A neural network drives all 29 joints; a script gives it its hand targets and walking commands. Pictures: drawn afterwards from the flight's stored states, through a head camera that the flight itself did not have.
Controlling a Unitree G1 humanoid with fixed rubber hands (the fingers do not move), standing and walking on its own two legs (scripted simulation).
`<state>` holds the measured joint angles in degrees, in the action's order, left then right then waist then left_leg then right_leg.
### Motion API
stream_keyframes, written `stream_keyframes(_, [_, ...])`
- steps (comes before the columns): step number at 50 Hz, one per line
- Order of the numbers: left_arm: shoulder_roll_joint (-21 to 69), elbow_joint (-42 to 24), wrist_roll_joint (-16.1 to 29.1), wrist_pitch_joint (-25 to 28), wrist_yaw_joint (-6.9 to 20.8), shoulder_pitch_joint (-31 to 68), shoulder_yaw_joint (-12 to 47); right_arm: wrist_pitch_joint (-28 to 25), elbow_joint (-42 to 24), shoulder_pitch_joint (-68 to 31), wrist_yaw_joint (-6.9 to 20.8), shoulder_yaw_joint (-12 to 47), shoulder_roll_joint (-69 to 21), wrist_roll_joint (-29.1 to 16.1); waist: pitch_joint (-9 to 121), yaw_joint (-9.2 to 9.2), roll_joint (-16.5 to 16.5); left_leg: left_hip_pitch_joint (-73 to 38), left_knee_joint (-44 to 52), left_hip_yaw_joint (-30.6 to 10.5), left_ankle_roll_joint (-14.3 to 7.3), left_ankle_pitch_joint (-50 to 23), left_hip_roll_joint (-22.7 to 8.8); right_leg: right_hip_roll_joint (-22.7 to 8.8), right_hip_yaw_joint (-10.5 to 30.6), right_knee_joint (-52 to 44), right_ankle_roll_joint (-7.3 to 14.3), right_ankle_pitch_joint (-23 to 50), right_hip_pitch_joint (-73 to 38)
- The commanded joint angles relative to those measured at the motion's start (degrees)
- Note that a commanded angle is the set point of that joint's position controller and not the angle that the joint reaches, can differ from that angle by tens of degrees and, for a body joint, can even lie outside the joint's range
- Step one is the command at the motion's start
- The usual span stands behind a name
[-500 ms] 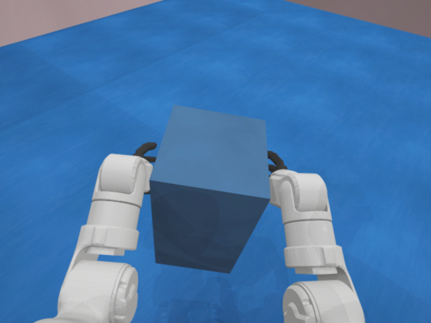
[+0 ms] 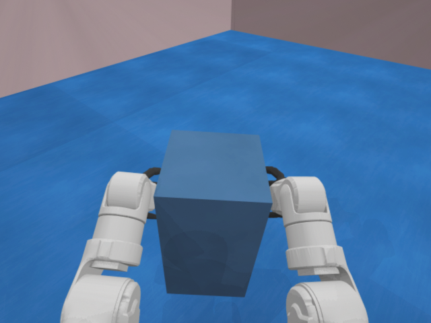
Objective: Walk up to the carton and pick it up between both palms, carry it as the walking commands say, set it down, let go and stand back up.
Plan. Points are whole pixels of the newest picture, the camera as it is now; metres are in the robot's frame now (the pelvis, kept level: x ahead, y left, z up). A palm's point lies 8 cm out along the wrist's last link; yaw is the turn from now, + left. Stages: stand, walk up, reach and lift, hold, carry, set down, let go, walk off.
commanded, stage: carry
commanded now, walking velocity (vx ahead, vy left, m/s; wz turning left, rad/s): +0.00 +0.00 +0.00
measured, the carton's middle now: (210, 218) +0.32 +0.02 +0.07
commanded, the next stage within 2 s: none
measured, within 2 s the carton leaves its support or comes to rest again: neither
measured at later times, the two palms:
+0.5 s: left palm (139, 223) +0.28 +0.15 +0.10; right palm (282, 223) +0.28 -0.11 +0.10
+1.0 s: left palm (141, 230) +0.28 +0.15 +0.08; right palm (282, 232) +0.27 -0.11 +0.09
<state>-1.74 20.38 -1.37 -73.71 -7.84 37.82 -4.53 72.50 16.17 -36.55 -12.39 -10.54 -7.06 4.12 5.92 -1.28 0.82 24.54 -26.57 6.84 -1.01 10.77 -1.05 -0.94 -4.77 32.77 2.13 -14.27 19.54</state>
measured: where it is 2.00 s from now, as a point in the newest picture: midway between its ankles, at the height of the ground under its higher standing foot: outside the picture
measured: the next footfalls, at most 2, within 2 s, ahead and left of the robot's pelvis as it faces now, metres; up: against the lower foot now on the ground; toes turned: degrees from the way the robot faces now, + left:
left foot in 0.14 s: +0.13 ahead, +0.10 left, +0.00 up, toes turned +9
right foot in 0.34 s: +0.02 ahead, -0.11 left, +0.00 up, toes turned -4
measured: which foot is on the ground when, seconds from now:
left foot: down 0.00-0.00, up 0.02-0.12, down 0.14-1.00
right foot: down 0.00-0.22, up 0.24-0.32, down 0.34-1.00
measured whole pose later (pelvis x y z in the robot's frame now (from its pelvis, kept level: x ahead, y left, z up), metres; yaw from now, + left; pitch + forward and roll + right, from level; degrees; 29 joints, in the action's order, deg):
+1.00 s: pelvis -0.03 +0.01 +0.00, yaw +0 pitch +1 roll -1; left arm 4.3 8.3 -6.2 -67.4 -8.0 24.7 -5.9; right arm 64.8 6.2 -23.8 -10.7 -9.3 -10.7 6.6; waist 6.1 0.1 1.4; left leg 24.1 -26.1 9.5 -4.0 3.4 -2.3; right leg 0.0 -3.9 31.7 0.7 -15.4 17.3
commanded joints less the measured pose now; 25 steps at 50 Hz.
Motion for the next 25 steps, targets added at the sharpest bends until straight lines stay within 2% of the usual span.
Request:
stream_keyframes(1, [66.7,-17.2,24.8,4.4,13.4,47.9,24.1,-2.6,-9.7,-49.6,14.0,33.3,-63.9,-26.3,15.6,1.61,-10.4,-16.1,-16.3,0.5,0.9,5.3,1.4,-12.7,13.7,-20.3,2.2,-24.4,13.1])
stream_keyframes(2, [65.0,-15.3,24.0,4.2,13.5,44.5,23.3,-2.2,-7.7,-46.5,13.9,33.4,-64.6,-26.1,16.1,2.07,-12.8,-16.7,-16.1,0.2,0.2,7.5,1.6,-12.7,12.7,-20.1,1.6,-25.6,13.7])
stream_keyframes(3, [64.7,-15.0,24.0,4.4,13.6,45.7,23.5,-2.2,-7.0,-47.0,13.9,33.5,-64.7,-26.1,16.9,2.42,-12.2,-17.6,-14.4,-0.6,-0.8,8.2,1.1,-12.8,11.3,-18.8,1.1,-25.3,13.8])
stream_keyframes(4, [65.7,-15.7,23.5,4.4,13.5,44.2,23.1,-2.2,-8.8,-47.7,14.0,33.4,-65.3,-26.2,17.4,2.4,-11.6,-16.3,-8.5,-1.5,-1.5,10.7,0.3,-12.0,10.7,-14.5,1.5,-24.1,11.5])
stream_keyframes(5, [65.6,-15.0,23.0,4.3,13.3,42.0,23.2,-1.9,-7.2,-46.6,14.1,33.4,-64.5,-26.5,17.9,2.03,-7.7,-16.7,-3.9,-1.1,-1.9,12.6,0.4,-10.4,10.5,-11.8,1.5,-21.2,9.7])
stream_keyframes(6, [67.7,-17.1,22.8,4.3,13.2,40.9,24.1,-1.9,-8.4,-44.6,14.5,33.4,-65.1,-26.6,19.9,1.77,-2.4,-17.1,3.3,-5.3,-2.3,13.1,-3.1,-8.7,9.0,-8.8,0.4,-16.1,6.7])
stream_keyframes(7, [68.6,-18.9,23.2,4.6,13.1,44.1,24.9,-2.2,-8.4,-44.9,14.7,33.2,-65.1,-26.7,20.7,1.77,6.2,-15.4,10.2,-15.8,-4.0,19.3,-10.0,-4.7,5.7,-1.3,-1.7,-8.7,5.1])
stream_keyframes(8, [68.6,-20.7,24.3,4.7,13.1,46.7,25.3,-2.8,-11.5,-46.6,14.9,34.0,-64.9,-27.8,20.0,1.51,9.0,-10.3,13.2,-21.6,-6.0,27.6,-14.7,-1.3,2.4,5.3,-2.2,-7.3,2.4])
stream_keyframes(9, [68.5,-21.1,25.5,4.6,13.0,49.5,26.2,-3.0,-12.4,-48.4,14.9,34.2,-64.4,-28.2,20.2,1.24,12.0,-5.3,15.4,-22.2,-6.4,34.4,-15.6,-1.1,2.3,10.3,-1.5,-8.3,-0.9])
stream_keyframes(10, [68.7,-21.1,25.6,4.5,13.0,47.6,26.3,-3.0,-11.5,-45.8,15.0,33.9,-64.4,-27.9,19.4,0.71,12.9,0.2,15.9,-18.0,-5.1,34.8,-14.2,-0.6,1.8,11.7,-0.3,-7.3,-6.4])
stream_keyframes(11, [69.7,-21.6,24.9,4.6,13.1,41.6,26.5,-2.8,-13.6,-41.6,15.4,33.7,-64.8,-27.2,19.6,0.51,10.4,2.1,16.8,-14.7,-3.8,32.9,-12.7,0.7,0.2,12.7,0.4,-7.1,-8.7])
stream_keyframes(12, [68.5,-23.1,25.8,5.3,13.0,46.0,26.8,-3.1,-15.4,-47.1,15.3,35.3,-64.0,-28.4,19.1,0.35,7.3,1.8,15.1,-11.7,-3.3,29.7,-11.2,0.9,0.2,11.1,1.1,-7.2,-8.5])
stream_keyframes(13, [69.3,-22.2,24.4,4.8,12.5,40.9,26.3,-2.4,-13.4,-41.5,15.4,34.3,-64.3,-27.2,19.5,0.49,9.2,-1.3,14.3,-9.9,-3.0,27.0,-11.1,1.3,0.0,9.9,1.3,-7.6,-6.9])
stream_keyframes(14, [68.5,-23.3,25.1,5.2,12.2,43.5,26.9,-2.8,-15.0,-44.9,15.3,35.2,-63.1,-27.7,20.8,0.33,9.3,-4.5,12.3,-9.0,-3.4,24.6,-11.4,1.8,-0.5,7.7,1.4,-8.1,-5.3])
stream_keyframes(15, [67.8,-22.6,24.4,5.0,12.1,42.0,26.1,-2.8,-14.7,-44.8,15.1,35.3,-63.0,-27.5,21.7,0.01,5.9,-8.9,8.6,-8.4,-3.8,20.7,-11.6,1.2,0.5,1.9,1.6,-6.7,-4.9])
stream_keyframes(16, [67.5,-24.5,25.4,5.1,12.0,45.1,27.1,-3.1,-14.3,-44.4,14.7,34.9,-61.7,-27.0,22.3,-0.04,4.2,-11.6,4.3,-6.7,-3.4,16.2,-9.9,-0.5,2.7,-4.3,1.8,-5.3,-5.6])
stream_keyframes(17, [66.3,-23.2,24.7,5.0,12.0,42.2,26.3,-3.2,-12.9,-41.7,14.4,34.5,-61.3,-26.2,24.0,0.25,0.7,-11.8,-1.0,-5.8,-2.4,9.4,-8.3,-5.6,9.8,-6.6,2.5,-2.9,-8.5])
stream_keyframes(18, [66.2,-22.7,23.9,5.0,12.2,40.0,26.2,-3.3,-12.1,-38.6,14.2,34.6,-62.1,-25.3,24.5,0.77,-2.7,-10.5,-4.8,-4.4,-0.9,3.3,-5.6,-10.9,17.4,-7.1,3.8,4.7,-9.6])
stream_keyframes(19, [66.7,-22.3,23.9,5.1,12.7,38.9,27.0,-3.6,-13.6,-38.8,13.9,35.2,-61.7,-25.5,23.7,1.5,-3.8,-11.3,-2.4,-3.9,0.2,-0.1,-4.4,-10.8,16.2,-6.5,4.1,4.7,-6.1])
stream_keyframes(20, [68.1,-19.9,23.0,4.9,13.3,33.0,26.5,-3.4,-13.5,-36.0,14.0,34.6,-62.3,-24.3,23.6,1.59,-2.6,-16.1,-2.3,-3.1,-0.2,-0.9,-4.5,-9.3,14.0,-7.4,3.8,0.3,-1.1])
stream_keyframes(21, [66.9,-20.8,23.6,5.9,13.5,37.5,27.0,-4.1,-14.1,-40.5,13.9,36.0,-62.3,-24.7,23.8,1.44,-2.8,-18.4,-2.0,-3.9,-1.0,-2.1,-5.7,-7.7,11.8,-7.9,3.0,-2.5,0.8])
stream_keyframes(22, [68.2,-20.0,23.2,5.9,14.0,37.3,27.2,-4.2,-12.5,-38.8,14.0,34.9,-62.6,-23.5,22.0,1.43,-0.9,-18.9,-1.6,-4.4,-1.5,-0.1,-6.2,-6.5,10.8,-8.9,2.3,-5.9,2.4])
stream_keyframes(24, [68.4,-18.8,22.0,6.4,14.6,33.0,26.1,-5.0,-10.8,-33.1,14.4,33.6,-62.5,-21.5,21.4,1.3,-1.8,-17.1,0.5,-6.1,-2.1,3.3,-7.6,-5.7,10.2,-9.3,1.6,-8.1,1.1])
stream_keyframes(25, [69.3,-19.4,22.1,6.7,14.7,33.0,26.8,-5.3,-12.5,-34.0,14.6,34.4,-62.7,-21.8,20.5,1.34,-2.1,-16.3,0.7,-5.7,-1.9,3.4,-6.9,-5.8,10.4,-9.6,1.9,-9.0,1.2])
